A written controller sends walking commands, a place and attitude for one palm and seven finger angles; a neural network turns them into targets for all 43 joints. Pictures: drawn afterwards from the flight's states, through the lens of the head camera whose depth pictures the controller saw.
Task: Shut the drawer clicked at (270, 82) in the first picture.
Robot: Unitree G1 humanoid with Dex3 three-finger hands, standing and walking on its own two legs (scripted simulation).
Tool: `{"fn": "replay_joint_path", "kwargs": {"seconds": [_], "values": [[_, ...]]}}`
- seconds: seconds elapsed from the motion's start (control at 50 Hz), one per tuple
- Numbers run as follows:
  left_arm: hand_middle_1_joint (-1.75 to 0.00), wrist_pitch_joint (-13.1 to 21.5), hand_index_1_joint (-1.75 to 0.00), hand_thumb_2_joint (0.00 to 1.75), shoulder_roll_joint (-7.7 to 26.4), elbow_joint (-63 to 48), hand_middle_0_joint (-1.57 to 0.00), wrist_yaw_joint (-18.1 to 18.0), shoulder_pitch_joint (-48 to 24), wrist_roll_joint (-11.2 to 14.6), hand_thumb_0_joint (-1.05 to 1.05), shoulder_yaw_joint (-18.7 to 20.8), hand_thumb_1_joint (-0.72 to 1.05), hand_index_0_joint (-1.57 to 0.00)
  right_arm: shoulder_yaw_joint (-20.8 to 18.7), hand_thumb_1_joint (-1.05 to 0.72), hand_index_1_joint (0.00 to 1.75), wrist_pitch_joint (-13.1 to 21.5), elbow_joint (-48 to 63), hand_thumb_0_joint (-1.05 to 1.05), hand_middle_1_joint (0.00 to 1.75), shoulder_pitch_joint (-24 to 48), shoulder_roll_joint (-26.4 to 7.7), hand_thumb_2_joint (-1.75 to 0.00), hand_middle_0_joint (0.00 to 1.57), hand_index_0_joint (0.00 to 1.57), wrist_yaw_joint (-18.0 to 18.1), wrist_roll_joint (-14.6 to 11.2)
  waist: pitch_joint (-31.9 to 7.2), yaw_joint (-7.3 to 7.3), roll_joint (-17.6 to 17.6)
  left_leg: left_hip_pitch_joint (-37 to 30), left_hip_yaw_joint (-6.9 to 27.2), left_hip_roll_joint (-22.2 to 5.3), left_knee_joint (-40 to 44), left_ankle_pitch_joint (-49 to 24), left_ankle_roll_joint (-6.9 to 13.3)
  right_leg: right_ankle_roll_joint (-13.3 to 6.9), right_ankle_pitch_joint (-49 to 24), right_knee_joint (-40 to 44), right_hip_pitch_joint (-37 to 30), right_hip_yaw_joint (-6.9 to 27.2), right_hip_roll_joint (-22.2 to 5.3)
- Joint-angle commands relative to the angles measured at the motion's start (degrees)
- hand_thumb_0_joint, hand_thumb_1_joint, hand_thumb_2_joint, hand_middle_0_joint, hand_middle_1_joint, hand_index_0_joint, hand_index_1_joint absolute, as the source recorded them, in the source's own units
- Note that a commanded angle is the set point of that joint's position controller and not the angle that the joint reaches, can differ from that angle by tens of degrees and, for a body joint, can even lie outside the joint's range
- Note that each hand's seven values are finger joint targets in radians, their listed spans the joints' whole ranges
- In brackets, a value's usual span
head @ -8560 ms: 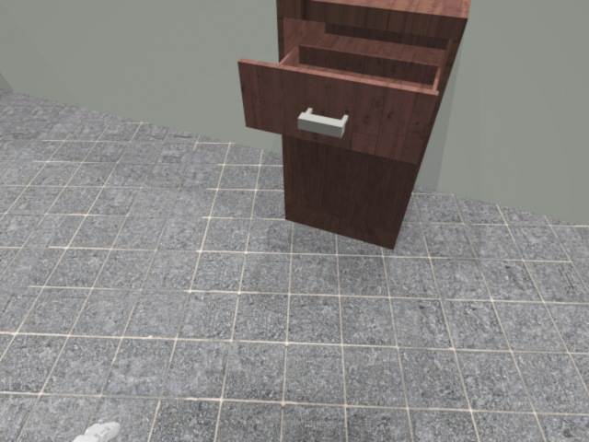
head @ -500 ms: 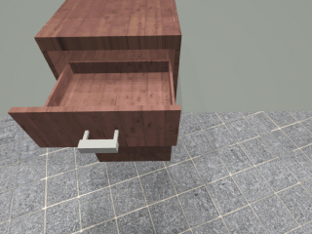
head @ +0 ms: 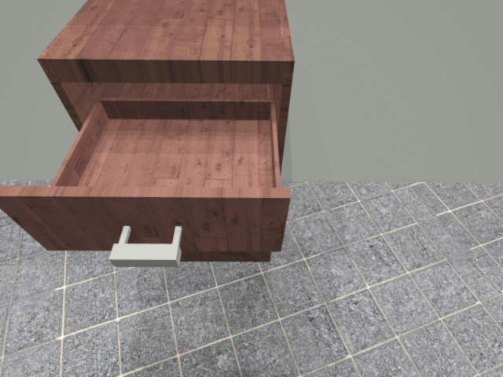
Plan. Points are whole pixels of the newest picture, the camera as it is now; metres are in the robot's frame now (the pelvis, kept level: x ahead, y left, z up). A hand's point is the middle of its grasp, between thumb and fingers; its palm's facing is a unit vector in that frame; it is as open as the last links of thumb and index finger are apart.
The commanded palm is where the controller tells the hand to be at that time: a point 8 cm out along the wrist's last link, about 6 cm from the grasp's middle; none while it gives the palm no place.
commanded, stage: raise the hand and make a fist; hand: left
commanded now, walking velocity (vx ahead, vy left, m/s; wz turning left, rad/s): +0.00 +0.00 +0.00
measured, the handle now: (149, 243) +0.32 +0.20 +0.01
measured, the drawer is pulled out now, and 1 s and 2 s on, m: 0.30 0.30 0.30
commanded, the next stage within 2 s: bring the fist close to the handle in 1.98 s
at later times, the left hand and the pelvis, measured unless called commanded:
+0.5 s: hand out of the picture +0.10 +0.15 -0.03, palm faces +0.16 -0.99 -0.04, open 6.2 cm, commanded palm +0.09 +0.21 -0.02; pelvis -0.02 -0.03 -0.06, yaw +3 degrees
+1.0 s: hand (127, 352) +0.15 +0.17 +0.03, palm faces +0.10 -0.99 -0.07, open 3.6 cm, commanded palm +0.10 +0.21 +0.04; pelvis -0.02 -0.01 -0.05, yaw +3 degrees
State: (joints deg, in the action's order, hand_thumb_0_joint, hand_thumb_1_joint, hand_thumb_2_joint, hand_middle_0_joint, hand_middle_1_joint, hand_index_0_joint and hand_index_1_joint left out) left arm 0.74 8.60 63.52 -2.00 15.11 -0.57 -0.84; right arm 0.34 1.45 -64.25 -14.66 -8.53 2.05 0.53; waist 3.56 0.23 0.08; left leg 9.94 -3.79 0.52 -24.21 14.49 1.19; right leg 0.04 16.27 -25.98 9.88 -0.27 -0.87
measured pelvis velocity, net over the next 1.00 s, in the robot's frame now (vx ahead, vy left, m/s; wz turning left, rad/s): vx -0.02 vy -0.01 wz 0.05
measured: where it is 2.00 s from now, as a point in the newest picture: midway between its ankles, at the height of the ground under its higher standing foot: outside the picture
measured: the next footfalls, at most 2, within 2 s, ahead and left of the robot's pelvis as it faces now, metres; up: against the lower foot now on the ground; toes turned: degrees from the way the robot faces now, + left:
none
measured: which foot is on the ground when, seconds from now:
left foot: down 0.00-1.00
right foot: down 0.00-1.00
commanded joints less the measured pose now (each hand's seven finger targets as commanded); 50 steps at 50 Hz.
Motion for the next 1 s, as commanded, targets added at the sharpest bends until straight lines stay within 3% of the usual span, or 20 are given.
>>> {"fn": "replay_joint_path", "kwargs": {"seconds": [0.0, 0.04, 0.06, 0.08, 0.1, 0.12, 0.14, 0.16, 0.18, 0.28, 0.32, 0.4, 0.48, 0.52, 0.58, 0.66, 0.72, 0.82, 0.88, 0.98], "values": [[-0.30, 0.98, -0.30, 0.90, 5.38, -1.04, -0.20, -0.57, 4.95, -0.09, 0.00, 0.82, 0.90, -0.20, -0.54, -0.90, 0.30, 0.74, 1.16, 0.00, 0.30, -4.60, -4.83, -0.90, 0.20, 0.20, 0.04, -0.20, -3.33, -0.17, 0.11, -4.65, 5.47, -6.61, 2.65, -18.34, 0.89, -2.06, -18.20, 2.86, 0.58, 4.15, -5.55], [-0.30, 0.94, -0.30, 0.90, 5.57, -1.13, -0.20, -0.58, 4.79, -0.08, 0.00, 0.80, 0.90, -0.20, -0.53, -0.90, 0.30, 0.74, 1.03, 0.00, 0.30, -4.34, -5.02, -0.90, 0.20, 0.20, 0.09, -0.23, -2.62, -0.29, -0.38, -4.48, 5.30, -6.66, 2.65, -19.33, 0.85, -2.00, -18.86, 2.90, 0.47, 4.10, -5.54], [-0.30, 2.03, -0.30, 0.90, 7.53, 0.49, -0.20, -2.69, 8.52, -0.85, 0.00, 1.54, 0.90, -0.20, -1.23, -0.90, 0.30, 0.99, 4.80, 0.00, 0.30, -0.11, -7.59, -0.90, 0.20, 0.20, -0.42, -0.72, -4.51, -1.51, 3.64, -0.05, 4.33, -7.58, -9.86, -24.42, -0.69, -0.60, -38.19, 2.89, -1.48, 5.80, -7.70], [-0.32, 14.11, -0.32, 0.90, 19.76, -89.24, -0.22, -2.68, -33.40, 10.28, 0.00, 8.33, 0.90, -0.22, -2.53, -0.90, 0.30, 9.21, 23.56, 0.00, 0.30, -2.28, -16.63, -0.90, 0.20, 0.20, 1.94, -3.06, -32.73, 4.53, -5.96, -14.04, 4.27, -1.14, -2.08, -27.55, 0.42, -1.82, -33.22, -2.94, -4.36, 0.74, -2.30], [-0.34, 10.41, -0.34, 0.90, 13.87, -73.39, -0.24, -4.84, -6.29, 5.38, 0.00, 7.16, 0.90, -0.24, -0.99, -0.90, 0.30, 14.62, 21.17, 0.00, 0.30, 3.54, -10.75, -0.90, 0.20, 0.20, 3.94, -1.90, -30.15, -1.10, -16.73, -19.80, 3.45, -3.83, 0.14, -37.51, 1.03, -2.61, -17.03, -5.15, -0.78, -0.39, 0.43], [-0.37, 7.21, -0.37, 0.90, 9.64, -66.85, -0.26, -7.99, -2.16, 6.71, 0.00, 4.55, 0.90, -0.26, -2.36, -0.90, 0.30, 15.95, 16.96, 0.00, 0.30, 3.25, -11.46, -0.90, 0.20, 0.20, 3.92, -1.59, -23.69, 0.32, -15.01, -12.85, 3.98, -4.16, -0.93, -33.85, -1.21, -1.81, -7.71, -5.15, 2.43, -2.86, -0.14], [-0.39, 1.58, -0.39, 0.90, -4.31, -56.48, -0.28, -7.35, 12.89, 6.83, 0.00, -4.23, 0.90, -0.28, -2.18, -0.90, 0.30, 15.74, 16.69, 0.00, 0.30, 0.78, -8.97, -0.90, 0.20, 0.20, 2.80, -2.86, -14.38, 1.92, -7.35, -7.80, 4.81, -4.75, -0.97, -29.69, -0.51, -0.94, -5.67, -4.27, 7.29, -3.70, -0.27], [-0.41, 2.80, -0.41, 0.90, -4.99, -67.71, -0.30, -5.92, 4.26, 8.52, 0.00, -5.61, 0.90, -0.30, -2.49, -0.90, 0.30, 16.31, 21.56, 0.00, 0.30, 2.42, -11.43, -0.90, 0.20, 0.20, 2.03, -2.72, -6.91, 2.29, -4.30, -2.59, 6.31, -4.52, -2.29, -26.05, -0.28, -0.76, -8.61, -3.50, 8.87, -4.69, -0.71], [-0.43, 5.30, -0.43, 0.90, 0.31, -68.96, -0.32, -5.28, 3.89, 7.79, 0.00, -0.51, 0.90, -0.32, -4.00, -0.90, 0.30, 16.93, 22.92, 0.00, 0.30, 2.51, -12.51, -0.90, 0.20, 0.20, 1.89, -1.86, -7.29, 3.45, -0.37, -0.71, 6.00, -3.49, -5.28, -22.39, -0.08, -0.78, -10.12, -2.83, 10.63, -5.12, -0.34], [-0.54, 19.79, -0.54, 0.90, -3.75, -57.86, -0.42, 7.73, 35.67, 11.60, 0.00, 3.37, 0.90, -0.42, -5.59, -0.90, 0.30, 15.45, 31.92, 0.00, 0.30, 8.55, -11.26, -0.90, 0.20, 0.20, -1.47, -0.98, -5.32, -3.95, 17.79, 18.99, 3.32, -0.61, -13.95, -11.01, -1.72, -0.15, -15.88, -12.87, 14.88, -6.31, 0.81], [-0.58, 26.55, -0.58, 0.90, 1.90, -58.76, -0.46, 12.71, 34.96, 12.75, 0.00, 9.26, 0.90, -0.46, -6.32, -0.90, 0.30, 15.00, 34.49, 0.00, 0.30, 9.15, -11.52, -0.90, 0.20, 0.20, -2.58, -1.26, -9.41, -5.20, 13.09, 23.36, 2.39, 0.24, -17.79, -8.48, -2.22, -0.54, -18.32, -17.24, 15.14, -4.21, 0.15], [-0.67, 38.56, -0.67, 0.90, 9.82, -84.52, -0.54, 13.09, 20.76, 12.60, 0.00, 12.85, 0.90, -0.54, -5.81, -0.90, 0.30, 15.89, 39.21, 0.00, 0.30, 8.72, -9.67, -0.90, 0.20, 0.20, -2.57, -0.10, -23.23, -3.84, -11.85, 17.67, 1.25, 0.03, -24.40, -11.26, -0.71, -2.12, -11.93, -22.91, 19.68, -1.52, 0.75], [-0.75, 42.87, -0.75, 0.90, 5.23, -86.60, -0.62, 11.75, 9.12, 12.63, 0.00, 7.76, 0.90, -0.62, -4.21, -0.90, 0.30, 15.93, 39.06, 0.00, 0.30, 8.48, -9.72, -0.90, 0.20, 0.20, -1.77, -0.57, -13.50, 2.88, -7.83, 26.12, 4.84, -0.58, -30.24, 2.75, 0.28, -2.18, 4.38, -23.32, 34.05, -0.78, 1.32], [-0.80, 42.09, -0.80, 0.90, 3.76, -85.60, -0.66, 14.56, 6.09, 13.89, 0.00, 4.71, 0.90, -0.66, -3.67, -0.90, 0.30, 16.41, 39.82, 0.00, 0.30, 7.88, -10.74, -0.90, 0.20, 0.20, -1.09, -1.32, -12.62, 5.13, -4.08, 28.88, 5.26, -0.57, -32.29, 8.75, 0.72, -1.71, 12.89, -20.51, 35.90, 1.84, 0.67], [-0.86, 33.96, -0.86, 0.90, 5.06, -82.03, -0.72, 20.11, 8.10, 15.72, 0.00, 2.00, 0.90, -0.72, -3.58, -0.90, 0.30, 16.49, 42.03, 0.00, 0.30, 6.95, -12.35, -0.90, 0.20, 0.20, 0.63, -2.73, -15.22, 4.48, 0.64, 30.41, 4.64, -0.35, -31.75, 12.05, 0.98, -0.69, 19.51, -15.29, 30.98, 5.78, -0.33], [-0.95, 19.48, -0.95, 0.90, 13.33, -80.34, -0.80, 21.23, 11.85, 15.83, 0.00, 10.62, 0.90, -0.80, -3.02, -0.90, 0.30, 14.06, 44.34, 0.00, 0.30, 7.58, -11.82, -0.90, 0.20, 0.20, 2.36, -3.99, -20.33, -0.19, 2.87, 29.94, 4.12, 0.32, -29.14, 8.38, 1.09, 0.80, 17.33, -11.93, 19.64, 9.23, -2.60], [-1.01, 14.21, -1.01, 0.90, 12.72, -82.35, -0.86, 15.68, 15.17, 17.56, 0.00, 16.52, 0.90, -0.86, -2.51, -0.90, 0.30, 12.19, 44.33, 0.00, 0.30, 9.77, -9.35, -0.90, 0.20, 0.20, 3.04, -3.64, -20.27, -3.18, 3.59, 27.18, 4.82, -0.11, -25.92, 4.34, 0.46, 0.92, 9.56, -13.18, 15.70, 6.02, -2.18], [-1.12, 18.25, -1.12, 0.90, 10.30, -85.64, -0.96, 9.09, 17.53, 17.23, 0.00, 17.54, 0.90, -0.96, -2.63, -0.90, 0.30, 12.86, 42.20, 0.00, 0.30, 8.61, -8.55, -0.90, 0.20, 0.20, 2.30, -3.00, -14.39, -3.12, 4.62, 25.74, 4.90, -0.76, -22.64, -0.19, -0.14, 0.77, -2.29, -15.00, 15.81, 1.94, -1.16], [-1.19, 21.23, -1.19, 0.90, 7.25, -88.44, -1.02, 11.47, 20.21, 15.07, 0.00, 10.86, 0.90, -1.02, -2.69, -0.90, 0.30, 14.89, 42.22, 0.00, 0.30, 6.59, -9.48, -0.90, 0.20, 0.20, 1.15, -2.53, -15.68, -1.37, -0.66, 22.33, 4.17, -0.52, -22.06, -3.02, 0.37, 0.63, -6.37, -16.42, 17.26, -0.04, -0.77], [-1.30, 22.23, -1.30, 0.90, 6.89, -92.56, -1.12, 16.25, 20.20, 16.47, 0.00, 7.37, 0.90, -1.12, -3.18, -0.90, 0.30, 18.45, 42.05, 0.00, 0.30, 5.04, -11.20, -0.90, 0.20, 0.20, 1.21, -3.21, -18.09, 0.10, -0.28, 19.07, 4.86, -0.44, -21.76, -2.63, 0.80, 0.37, -4.08, -14.89, 17.39, -0.46, -0.44]]}}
